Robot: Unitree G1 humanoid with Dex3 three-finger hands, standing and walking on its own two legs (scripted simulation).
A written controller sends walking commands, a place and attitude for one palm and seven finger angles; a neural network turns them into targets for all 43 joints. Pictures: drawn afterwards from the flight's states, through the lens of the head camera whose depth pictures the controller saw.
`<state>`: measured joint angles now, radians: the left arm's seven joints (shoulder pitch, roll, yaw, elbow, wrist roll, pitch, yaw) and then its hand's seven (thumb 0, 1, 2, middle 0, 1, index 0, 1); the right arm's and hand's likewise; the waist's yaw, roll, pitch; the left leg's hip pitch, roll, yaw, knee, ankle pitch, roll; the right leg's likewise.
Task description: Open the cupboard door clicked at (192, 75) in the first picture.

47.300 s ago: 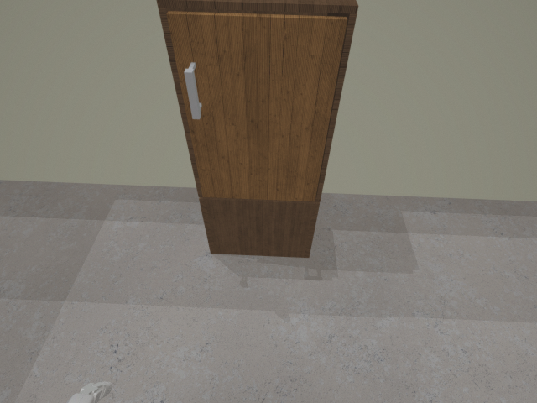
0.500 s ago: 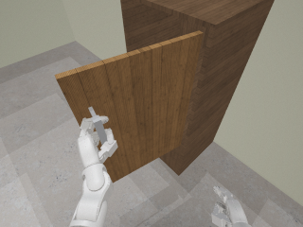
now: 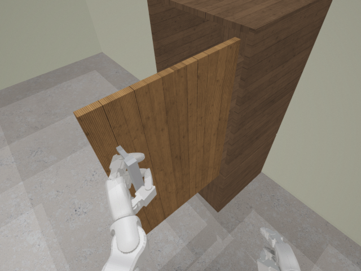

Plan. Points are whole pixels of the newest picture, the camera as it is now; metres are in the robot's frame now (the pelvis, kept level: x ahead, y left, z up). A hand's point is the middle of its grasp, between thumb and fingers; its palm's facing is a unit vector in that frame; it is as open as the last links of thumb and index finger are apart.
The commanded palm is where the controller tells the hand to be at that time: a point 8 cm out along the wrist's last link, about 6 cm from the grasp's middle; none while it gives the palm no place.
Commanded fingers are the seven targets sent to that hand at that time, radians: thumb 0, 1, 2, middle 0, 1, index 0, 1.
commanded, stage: open thumb and fingers to let go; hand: left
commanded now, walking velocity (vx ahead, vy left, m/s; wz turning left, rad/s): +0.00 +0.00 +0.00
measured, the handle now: (131, 172) +0.31 +0.13 +0.08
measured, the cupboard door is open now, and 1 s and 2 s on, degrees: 89 93 90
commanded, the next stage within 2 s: slide the hand sideways off the handle in 0.64 s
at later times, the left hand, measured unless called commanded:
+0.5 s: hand (144, 182) +0.28 +0.10 +0.08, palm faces +0.35 -0.94 -0.02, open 14.3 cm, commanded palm +0.23 +0.13 +0.08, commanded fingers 0.00 -0.50 0.30 -0.19 -0.55 -0.19 -0.55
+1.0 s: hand (145, 208) +0.23 +0.08 +0.08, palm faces -0.16 -0.99 -0.01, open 16.2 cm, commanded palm +0.21 +0.14 +0.08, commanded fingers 0.00 -0.50 0.30 -0.15 -0.30 -0.15 -0.30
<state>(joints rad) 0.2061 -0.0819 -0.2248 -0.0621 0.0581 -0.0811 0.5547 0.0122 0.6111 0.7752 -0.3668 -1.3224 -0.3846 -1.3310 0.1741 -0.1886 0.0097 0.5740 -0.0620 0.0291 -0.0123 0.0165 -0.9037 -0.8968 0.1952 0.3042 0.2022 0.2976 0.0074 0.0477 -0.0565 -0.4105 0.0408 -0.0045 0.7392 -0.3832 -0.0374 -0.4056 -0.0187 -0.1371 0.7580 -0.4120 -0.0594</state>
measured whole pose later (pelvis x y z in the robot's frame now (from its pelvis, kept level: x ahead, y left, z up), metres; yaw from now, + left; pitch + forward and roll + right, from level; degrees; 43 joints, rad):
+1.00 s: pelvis -0.03 +0.04 +0.00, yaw -1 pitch +2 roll +0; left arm 0.18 0.08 -0.26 -0.06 -0.07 -0.13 0.05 -0.02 -0.50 0.30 -0.20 -0.36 -0.15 -0.37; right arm 0.21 -0.21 0.05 0.52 0.00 -0.03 -0.03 0.02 -0.90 -0.90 0.20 0.30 0.20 0.30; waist 0.02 0.05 -0.03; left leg -0.45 0.01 0.03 0.80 -0.38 0.01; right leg -0.44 -0.05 -0.10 0.79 -0.38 -0.02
